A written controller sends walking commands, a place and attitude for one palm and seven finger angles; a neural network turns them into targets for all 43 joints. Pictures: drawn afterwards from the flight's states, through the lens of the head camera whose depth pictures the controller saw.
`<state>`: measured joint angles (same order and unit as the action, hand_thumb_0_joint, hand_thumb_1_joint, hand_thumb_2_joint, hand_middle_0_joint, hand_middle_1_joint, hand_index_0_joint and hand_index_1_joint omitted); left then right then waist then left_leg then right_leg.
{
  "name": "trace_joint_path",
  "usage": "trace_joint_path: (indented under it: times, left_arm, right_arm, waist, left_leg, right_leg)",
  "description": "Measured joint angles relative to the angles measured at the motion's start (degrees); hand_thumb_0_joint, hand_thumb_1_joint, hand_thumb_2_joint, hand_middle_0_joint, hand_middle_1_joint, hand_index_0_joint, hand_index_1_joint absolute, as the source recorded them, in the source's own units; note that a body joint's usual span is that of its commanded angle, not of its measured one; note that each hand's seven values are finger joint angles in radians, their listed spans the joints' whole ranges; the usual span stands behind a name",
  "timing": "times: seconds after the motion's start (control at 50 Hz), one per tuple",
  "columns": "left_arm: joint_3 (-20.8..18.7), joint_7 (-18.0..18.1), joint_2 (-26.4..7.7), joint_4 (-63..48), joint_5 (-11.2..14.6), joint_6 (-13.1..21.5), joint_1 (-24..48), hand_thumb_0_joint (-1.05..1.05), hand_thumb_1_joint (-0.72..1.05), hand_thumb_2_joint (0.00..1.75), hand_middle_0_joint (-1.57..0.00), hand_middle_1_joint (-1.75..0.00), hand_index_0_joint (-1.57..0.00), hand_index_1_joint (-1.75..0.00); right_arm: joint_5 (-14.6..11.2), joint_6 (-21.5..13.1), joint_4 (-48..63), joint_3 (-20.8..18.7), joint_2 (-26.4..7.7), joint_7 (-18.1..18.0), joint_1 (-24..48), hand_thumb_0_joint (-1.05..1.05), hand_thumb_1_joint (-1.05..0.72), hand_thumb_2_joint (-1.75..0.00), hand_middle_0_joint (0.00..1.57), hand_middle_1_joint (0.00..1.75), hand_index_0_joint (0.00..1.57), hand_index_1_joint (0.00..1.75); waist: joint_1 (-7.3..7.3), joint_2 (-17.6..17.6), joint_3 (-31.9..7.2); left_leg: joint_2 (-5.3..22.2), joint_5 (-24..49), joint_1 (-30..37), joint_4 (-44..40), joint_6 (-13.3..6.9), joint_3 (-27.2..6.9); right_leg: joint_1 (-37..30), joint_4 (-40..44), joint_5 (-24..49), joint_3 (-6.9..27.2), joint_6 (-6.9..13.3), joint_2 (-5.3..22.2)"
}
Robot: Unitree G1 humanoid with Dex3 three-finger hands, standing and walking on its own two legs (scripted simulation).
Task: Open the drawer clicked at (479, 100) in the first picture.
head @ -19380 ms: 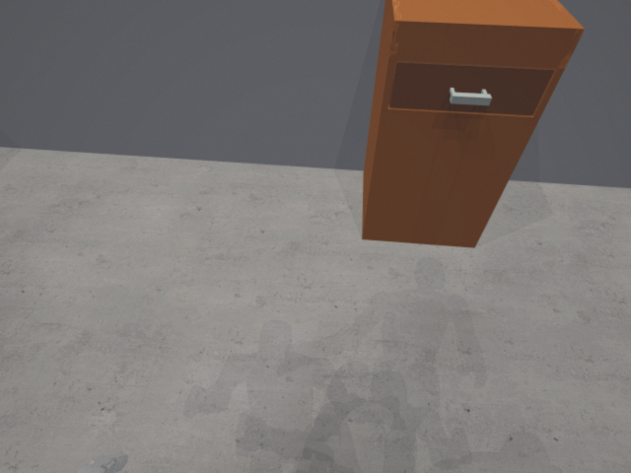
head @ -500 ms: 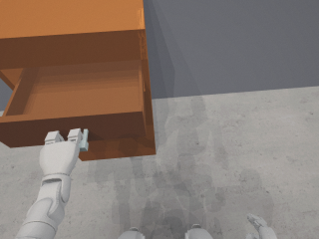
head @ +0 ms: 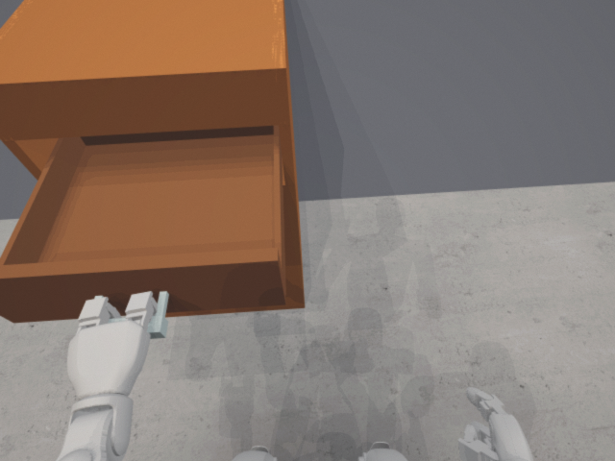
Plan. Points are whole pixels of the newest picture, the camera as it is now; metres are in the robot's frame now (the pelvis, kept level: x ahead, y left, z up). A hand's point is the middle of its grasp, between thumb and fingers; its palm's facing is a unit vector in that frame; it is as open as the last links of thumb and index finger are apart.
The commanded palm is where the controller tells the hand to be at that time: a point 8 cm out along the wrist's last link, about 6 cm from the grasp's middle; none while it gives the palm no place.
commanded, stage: pull the drawer open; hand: left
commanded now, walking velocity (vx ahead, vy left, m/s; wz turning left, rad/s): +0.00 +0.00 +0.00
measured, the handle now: (127, 314) +0.30 +0.27 -0.02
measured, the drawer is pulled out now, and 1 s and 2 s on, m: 0.26 0.30 0.30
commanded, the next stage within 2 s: open the thumb to release the handle in 0.54 s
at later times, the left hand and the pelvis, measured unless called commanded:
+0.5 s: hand (123, 394) +0.20 +0.25 -0.04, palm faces -0.03 -0.04 -1.00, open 5.8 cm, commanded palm +0.15 +0.25 +0.01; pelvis +0.01 +0.00 -0.01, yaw -1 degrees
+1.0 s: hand (125, 390) +0.21 +0.25 -0.04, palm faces -0.02 -0.02 -1.00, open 9.1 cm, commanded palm +0.18 +0.25 +0.01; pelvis -0.01 -0.01 +0.00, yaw +1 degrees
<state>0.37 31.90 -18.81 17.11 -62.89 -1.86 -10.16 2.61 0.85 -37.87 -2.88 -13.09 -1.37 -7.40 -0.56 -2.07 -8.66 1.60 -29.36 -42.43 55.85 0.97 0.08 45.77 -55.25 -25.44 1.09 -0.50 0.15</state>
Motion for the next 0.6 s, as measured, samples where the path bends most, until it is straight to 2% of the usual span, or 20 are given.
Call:
trace_joint_path:
  times: [0.4, 0.6]
  left_arm:
    - [-0.88, 1.05, 0.18, -9.75, 0.01, 1.41, -12.37, 0.01, 0.71, 0.76, -0.28, -1.3, -0.39, -1.35]
    - [-1.73, 0.7, -0.43, -12.32, 0.87, 1.73, -15.07, 0.01, 0.72, 0.75, -0.27, -1.28, -0.38, -1.32]
  right_arm:
    - [0.68, 0.2, 1.91, 0.21, 0.23, 0.76, 1.36, 0.01, -0.9, -0.9, 0.2, 0.3, 0.2, 0.3]
    - [0.89, 0.68, 3.22, 0.54, 0.48, 1.69, 1.77, 0.01, -0.9, -0.9, 0.2, 0.3, 0.2, 0.3]
  waist:
    - [-0.59, 0.68, -0.58]
    - [0.15, 0.75, -0.76]
  left_leg:
    - [0.33, -1.58, -0.36, 1.83, 0.37, 0.29]
    - [0.62, -2.41, -1.0, 2.96, 0.3, 0.86]
  right_leg:
    - [0.9, -2.47, -1.67, 0.32, 0.33, -0.37]
    - [1.87, -3.63, -2.22, 0.91, 0.26, -0.71]
